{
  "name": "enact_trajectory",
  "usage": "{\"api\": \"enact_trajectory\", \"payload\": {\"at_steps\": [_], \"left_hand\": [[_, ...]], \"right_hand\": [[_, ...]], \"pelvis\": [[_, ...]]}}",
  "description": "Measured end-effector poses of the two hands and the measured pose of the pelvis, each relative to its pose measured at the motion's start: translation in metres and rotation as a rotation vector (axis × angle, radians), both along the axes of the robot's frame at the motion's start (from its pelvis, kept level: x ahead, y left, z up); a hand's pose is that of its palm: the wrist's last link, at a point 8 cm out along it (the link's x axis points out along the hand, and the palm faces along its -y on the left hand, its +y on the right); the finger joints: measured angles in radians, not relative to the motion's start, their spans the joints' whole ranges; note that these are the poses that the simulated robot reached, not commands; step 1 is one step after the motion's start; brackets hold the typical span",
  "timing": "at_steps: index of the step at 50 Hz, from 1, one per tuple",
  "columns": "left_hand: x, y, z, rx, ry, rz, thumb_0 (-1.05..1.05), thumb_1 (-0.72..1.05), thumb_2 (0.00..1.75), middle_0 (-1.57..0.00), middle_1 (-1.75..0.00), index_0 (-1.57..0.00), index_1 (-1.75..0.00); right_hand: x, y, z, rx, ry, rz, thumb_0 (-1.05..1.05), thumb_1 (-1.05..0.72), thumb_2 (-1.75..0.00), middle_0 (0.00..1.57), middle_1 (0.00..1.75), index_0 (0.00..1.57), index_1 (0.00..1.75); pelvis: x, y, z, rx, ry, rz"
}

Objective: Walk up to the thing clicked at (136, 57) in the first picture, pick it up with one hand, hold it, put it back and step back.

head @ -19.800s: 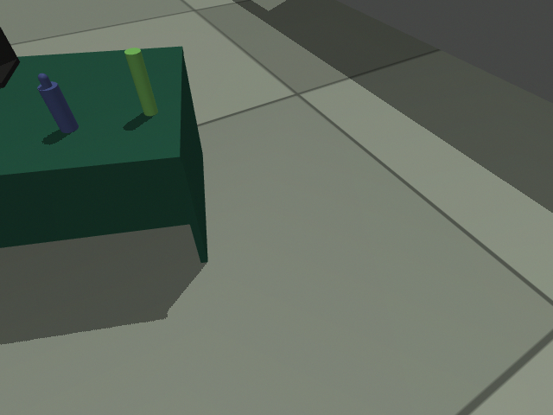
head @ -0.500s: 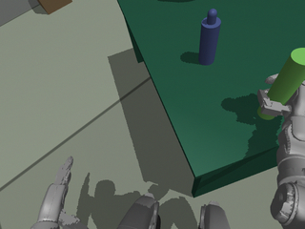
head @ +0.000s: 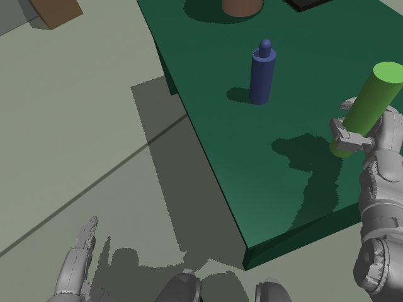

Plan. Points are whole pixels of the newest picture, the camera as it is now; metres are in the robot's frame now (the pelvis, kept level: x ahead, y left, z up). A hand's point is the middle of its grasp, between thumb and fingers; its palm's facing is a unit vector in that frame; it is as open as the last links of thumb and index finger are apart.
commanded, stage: settle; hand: right
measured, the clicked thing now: (361, 117) +0.47 -0.22 +0.07
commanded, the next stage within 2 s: lift in 0.28 s
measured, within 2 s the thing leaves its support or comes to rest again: neither
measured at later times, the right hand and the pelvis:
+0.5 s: hand (350, 122) +0.46 -0.20 +0.06, palm faces +0.17 +0.99 +0.01, open 6.3 cm; pelvis +0.00 +0.00 +0.01, yaw +0 degrees
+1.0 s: hand (364, 120) +0.41 -0.19 +0.14, palm faces +0.18 +0.98 -0.01, open 6.3 cm; pelvis +0.01 +0.00 +0.04, yaw -1 degrees
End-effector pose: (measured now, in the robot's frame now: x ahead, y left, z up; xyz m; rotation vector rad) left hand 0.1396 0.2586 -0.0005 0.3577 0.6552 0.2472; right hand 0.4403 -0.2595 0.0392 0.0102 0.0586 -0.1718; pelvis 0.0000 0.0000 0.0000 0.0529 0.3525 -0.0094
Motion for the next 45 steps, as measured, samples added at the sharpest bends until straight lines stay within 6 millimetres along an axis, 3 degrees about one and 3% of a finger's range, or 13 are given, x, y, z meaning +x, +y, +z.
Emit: {"api": "enact_trajectory", "payload": {"at_steps": [29,45], "left_hand": [[0.001,-0.002,0.007,-0.051,-0.007,-0.001,-0.01,-0.53,0.05,-0.07,-0.06,-0.06,-0.06],[0.005,-0.004,0.005,-0.110,-0.002,0.026,-0.01,-0.53,0.05,-0.06,-0.06,-0.06,-0.06]], "right_hand": [[-0.014,0.009,0.029,0.005,-0.009,0.000,-0.03,-0.03,-1.14,0.93,1.13,0.95,1.13],[-0.049,0.020,0.077,-0.022,-0.066,0.003,-0.03,-0.02,-1.14,0.94,1.12,0.96,1.13]], "pelvis": [[0.002,0.004,0.017,-0.017,-0.058,0.003],[0.006,0.002,0.036,-0.031,-0.150,0.001]]}}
